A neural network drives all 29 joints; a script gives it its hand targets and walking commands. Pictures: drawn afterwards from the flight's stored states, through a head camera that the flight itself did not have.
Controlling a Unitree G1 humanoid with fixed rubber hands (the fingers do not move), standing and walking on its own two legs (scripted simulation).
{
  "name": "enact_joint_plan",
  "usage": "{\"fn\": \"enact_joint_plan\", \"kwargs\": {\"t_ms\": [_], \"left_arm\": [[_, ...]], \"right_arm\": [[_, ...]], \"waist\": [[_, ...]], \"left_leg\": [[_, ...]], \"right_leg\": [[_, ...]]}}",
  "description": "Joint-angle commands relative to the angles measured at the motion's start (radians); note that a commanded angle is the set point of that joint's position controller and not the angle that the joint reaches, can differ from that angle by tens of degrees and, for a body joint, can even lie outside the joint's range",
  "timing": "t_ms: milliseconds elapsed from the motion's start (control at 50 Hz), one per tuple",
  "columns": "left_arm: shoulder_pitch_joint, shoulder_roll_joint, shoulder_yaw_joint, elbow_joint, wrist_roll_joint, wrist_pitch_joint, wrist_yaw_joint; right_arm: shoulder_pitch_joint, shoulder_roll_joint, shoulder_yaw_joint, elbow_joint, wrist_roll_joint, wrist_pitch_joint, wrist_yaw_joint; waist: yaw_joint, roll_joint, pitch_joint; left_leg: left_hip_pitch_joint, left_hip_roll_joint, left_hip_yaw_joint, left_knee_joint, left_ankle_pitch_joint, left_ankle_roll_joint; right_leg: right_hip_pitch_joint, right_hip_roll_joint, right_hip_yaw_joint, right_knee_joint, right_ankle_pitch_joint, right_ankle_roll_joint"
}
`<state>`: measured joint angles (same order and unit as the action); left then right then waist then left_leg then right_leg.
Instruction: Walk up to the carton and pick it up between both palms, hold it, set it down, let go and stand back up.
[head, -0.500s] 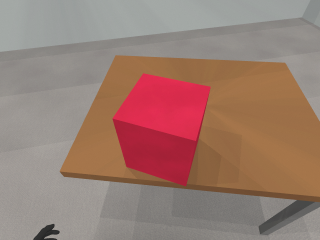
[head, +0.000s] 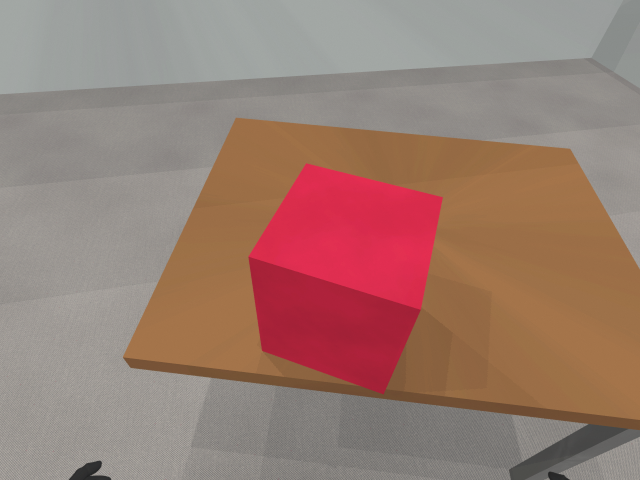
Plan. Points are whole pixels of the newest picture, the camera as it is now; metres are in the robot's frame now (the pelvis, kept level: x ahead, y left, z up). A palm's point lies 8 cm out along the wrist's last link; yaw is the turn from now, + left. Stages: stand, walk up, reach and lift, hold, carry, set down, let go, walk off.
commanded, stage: walk up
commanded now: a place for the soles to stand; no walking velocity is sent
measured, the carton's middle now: (345, 280) +0.42 -0.02 -0.02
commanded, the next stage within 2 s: reach and lift in 1.48 s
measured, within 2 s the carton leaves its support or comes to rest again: neither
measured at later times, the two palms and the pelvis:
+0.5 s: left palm out of the picture +0.10 +0.31 -0.10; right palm out of the picture +0.11 -0.33 -0.10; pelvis +0.01 -0.01 +0.00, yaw +0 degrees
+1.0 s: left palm out of the picture +0.14 +0.29 -0.10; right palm out of the picture +0.12 -0.36 -0.10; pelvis +0.03 -0.03 +0.00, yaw -1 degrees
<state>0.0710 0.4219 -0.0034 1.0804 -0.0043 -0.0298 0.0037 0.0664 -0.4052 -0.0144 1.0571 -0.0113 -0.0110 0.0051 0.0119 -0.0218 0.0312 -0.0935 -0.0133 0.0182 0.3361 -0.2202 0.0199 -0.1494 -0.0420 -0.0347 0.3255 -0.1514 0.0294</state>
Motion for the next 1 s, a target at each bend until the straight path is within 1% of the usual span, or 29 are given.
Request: {"fn": "enact_joint_plan", "kwargs": {"t_ms": [0,40,60,80,100,140,160,180,220,280,320,340,380,400,420,460,540,560,620,640,660,700,760,840,860,900,940,960,980], "left_arm": [[-0.038,0.172,0.029,-0.028,0.001,-0.013,0.009],[-0.031,0.173,0.027,-0.025,0.002,-0.010,0.010],[-0.022,0.166,0.031,-0.029,0.002,-0.012,0.010],[-0.021,0.165,0.025,-0.025,0.006,-0.010,0.011],[-0.032,0.165,0.023,-0.027,0.006,-0.011,0.010],[-0.033,0.174,0.025,-0.033,0.008,-0.012,0.010],[-0.047,0.171,0.027,-0.036,0.008,-0.013,0.012],[-0.037,0.170,0.029,-0.030,0.007,-0.012,0.011],[-0.030,0.177,0.029,-0.029,0.009,-0.014,0.013],[-0.042,0.176,0.031,-0.034,0.006,-0.015,0.011],[-0.035,0.173,0.032,-0.037,0.008,-0.015,0.013],[-0.011,0.177,0.032,-0.027,0.015,-0.005,0.005],[-0.017,0.165,0.030,-0.031,0.013,0.002,-0.001],[-0.022,0.164,0.033,-0.029,0.014,0.006,-0.002],[-0.014,0.165,0.033,-0.029,0.017,0.006,-0.002],[-0.010,0.165,0.036,-0.026,0.017,0.003,-0.002],[-0.008,0.163,0.034,-0.031,0.012,0.003,-0.003],[-0.023,0.167,0.039,-0.037,0.016,0.004,-0.002],[-0.006,0.167,0.037,-0.036,0.012,0.002,-0.002],[-0.003,0.178,0.045,-0.037,0.012,0.002,-0.002],[-0.007,0.180,0.042,-0.039,0.008,0.003,-0.003],[-0.011,0.174,0.047,-0.044,0.009,0.004,-0.003],[-0.009,0.171,0.045,-0.038,0.009,0.007,-0.002],[-0.015,0.159,0.040,-0.047,0.009,0.010,-0.001],[-0.020,0.162,0.042,-0.052,0.012,0.009,-0.002],[-0.023,0.169,0.047,-0.051,0.013,0.008,-0.002],[-0.018,0.169,0.048,-0.054,0.010,0.007,-0.002],[-0.029,0.166,0.045,-0.051,0.012,0.006,-0.003],[-0.033,0.171,0.049,-0.053,0.013,0.007,-0.004]], "right_arm": [[-0.021,-0.184,-0.043,-0.025,0.000,-0.003,-0.007],[-0.046,-0.181,-0.041,-0.032,-0.001,-0.001,-0.005],[-0.036,-0.177,-0.039,-0.033,-0.003,-0.001,-0.007],[-0.043,-0.176,-0.043,-0.033,0.001,-0.001,-0.007],[-0.038,-0.178,-0.041,-0.031,0.001,0.001,-0.007],[-0.046,-0.172,-0.037,-0.044,0.001,0.002,-0.005],[-0.026,-0.175,-0.042,-0.027,-0.002,0.001,-0.005],[-0.052,-0.177,-0.040,-0.032,0.000,0.002,-0.004],[-0.047,-0.170,-0.038,-0.036,-0.001,0.005,-0.004],[-0.023,-0.178,-0.044,-0.024,-0.001,0.003,-0.004],[-0.032,-0.174,-0.039,-0.027,-0.002,0.003,-0.004],[-0.019,-0.170,-0.039,-0.030,-0.003,-0.011,-0.006],[-0.020,-0.181,-0.036,-0.029,-0.004,-0.018,-0.009],[-0.032,-0.178,-0.035,-0.026,-0.005,-0.019,-0.010],[-0.039,-0.189,-0.039,-0.033,-0.009,-0.019,-0.008],[-0.025,-0.189,-0.041,-0.031,-0.011,-0.021,-0.009],[-0.016,-0.182,-0.039,-0.027,-0.008,-0.021,-0.013],[-0.016,-0.176,-0.039,-0.035,-0.009,-0.023,-0.015],[-0.004,-0.179,-0.040,-0.032,-0.007,-0.023,-0.015],[0.006,-0.185,-0.039,-0.024,-0.005,-0.023,-0.018],[0.014,-0.195,-0.041,-0.023,-0.002,-0.021,-0.018],[0.021,-0.189,-0.042,-0.032,-0.008,-0.019,-0.019],[0.011,-0.184,-0.043,-0.038,-0.004,-0.013,-0.021],[0.025,-0.186,-0.042,-0.039,-0.003,-0.012,-0.024],[0.022,-0.194,-0.045,-0.044,-0.007,-0.012,-0.023],[0.013,-0.185,-0.044,-0.050,-0.007,-0.013,-0.023],[0.015,-0.184,-0.044,-0.055,-0.007,-0.012,-0.023],[0.017,-0.184,-0.042,-0.052,-0.009,-0.013,-0.025],[0.027,-0.184,-0.040,-0.048,-0.005,-0.013,-0.023]], "waist": [[-0.007,0.040,-0.065],[0.001,0.043,-0.060],[0.000,0.055,-0.060],[0.005,0.049,-0.047],[-0.002,0.054,-0.056],[-0.001,0.009,-0.053],[-0.006,0.009,-0.060],[0.001,0.033,-0.060],[0.004,0.006,-0.047],[-0.007,0.004,-0.071],[0.001,0.015,-0.054],[-0.007,-0.010,-0.082],[-0.006,0.033,-0.052],[0.001,0.024,-0.040],[0.001,0.042,-0.037],[-0.003,0.025,-0.037],[-0.008,0.041,-0.038],[-0.008,0.009,-0.033],[-0.007,0.026,-0.054],[-0.007,0.031,-0.060],[-0.015,0.052,-0.074],[-0.015,0.033,-0.092],[-0.017,0.057,-0.087],[-0.016,0.019,-0.075],[-0.015,0.023,-0.070],[-0.014,-0.012,-0.056],[-0.016,0.007,-0.063],[-0.014,-0.008,-0.047],[-0.013,0.000,-0.051]], "left_leg": [[0.001,0.144,-0.103,-0.077,0.205,0.005],[0.001,0.150,-0.098,-0.073,0.192,0.005],[-0.020,0.142,-0.100,-0.074,0.174,0.005],[-0.011,0.142,-0.096,-0.077,0.169,0.005],[-0.004,0.136,-0.088,-0.074,0.170,-0.002],[-0.013,0.140,-0.109,-0.072,0.151,0.003],[-0.005,0.143,-0.099,-0.079,0.145,0.000],[0.001,0.140,-0.103,-0.081,0.137,0.002],[-0.003,0.138,-0.101,-0.075,0.125,0.005],[0.014,0.136,-0.094,-0.079,0.138,0.002],[-0.001,0.142,-0.099,-0.081,0.141,0.001],[0.026,0.144,-0.100,-0.089,0.097,0.000],[-0.014,0.138,-0.095,-0.099,0.056,0.001],[-0.021,0.144,-0.103,-0.111,0.030,0.004],[-0.016,0.152,-0.106,-0.107,0.042,0.006],[-0.014,0.141,-0.090,-0.085,0.076,0.001],[-0.006,0.141,-0.069,-0.075,0.093,-0.006],[-0.015,0.145,-0.079,-0.072,0.119,-0.004],[0.027,0.147,-0.067,-0.063,0.183,-0.009],[0.024,0.151,-0.070,-0.056,0.237,-0.006],[0.032,0.144,-0.058,-0.049,0.262,-0.007],[0.064,0.154,-0.057,-0.040,0.295,-0.004],[0.053,0.153,-0.043,-0.032,0.258,-0.010],[0.038,0.150,-0.041,-0.037,0.226,-0.009],[0.047,0.153,-0.038,-0.039,0.225,-0.013],[0.038,0.157,-0.048,-0.041,0.232,-0.008],[0.037,0.158,-0.039,-0.043,0.204,-0.005],[0.028,0.150,-0.040,-0.048,0.186,-0.005],[0.025,0.151,-0.042,-0.056,0.180,-0.008]], "right_leg": [[0.051,-0.092,0.066,-0.019,0.184,-0.044],[0.055,-0.095,0.065,-0.020,0.193,-0.042],[0.063,-0.096,0.063,-0.018,0.163,-0.043],[0.058,-0.095,0.064,-0.019,0.178,-0.043],[0.053,-0.098,0.076,-0.024,0.208,-0.045],[0.056,-0.098,0.072,-0.027,0.183,-0.043],[0.060,-0.098,0.077,-0.022,0.175,-0.049],[0.055,-0.098,0.078,-0.032,0.164,-0.044],[0.045,-0.100,0.079,-0.037,0.154,-0.048],[0.061,-0.106,0.083,-0.025,0.185,-0.049],[0.063,-0.102,0.078,-0.030,0.191,-0.045],[0.064,-0.079,0.067,-0.025,0.127,-0.050],[0.057,-0.080,0.081,-0.028,0.087,-0.056],[0.049,-0.071,0.074,-0.027,0.061,-0.056],[0.055,-0.071,0.069,-0.029,0.069,-0.052],[0.053,-0.077,0.078,-0.027,0.110,-0.055],[0.049,-0.085,0.093,-0.030,0.143,-0.062],[0.070,-0.084,0.083,-0.025,0.163,-0.059],[0.072,-0.088,0.085,-0.013,0.239,-0.065],[0.093,-0.089,0.082,0.001,0.285,-0.065],[0.099,-0.087,0.087,0.007,0.313,-0.066],[0.098,-0.088,0.086,0.006,0.321,-0.071],[0.099,-0.090,0.087,0.003,0.327,-0.071],[0.095,-0.088,0.090,0.001,0.298,-0.076],[0.083,-0.085,0.079,0.007,0.302,-0.074],[0.083,-0.079,0.083,0.003,0.303,-0.071],[0.087,-0.088,0.093,-0.002,0.288,-0.071],[0.079,-0.088,0.103,-0.009,0.273,-0.071],[0.093,-0.085,0.100,-0.005,0.278,-0.074]]}}
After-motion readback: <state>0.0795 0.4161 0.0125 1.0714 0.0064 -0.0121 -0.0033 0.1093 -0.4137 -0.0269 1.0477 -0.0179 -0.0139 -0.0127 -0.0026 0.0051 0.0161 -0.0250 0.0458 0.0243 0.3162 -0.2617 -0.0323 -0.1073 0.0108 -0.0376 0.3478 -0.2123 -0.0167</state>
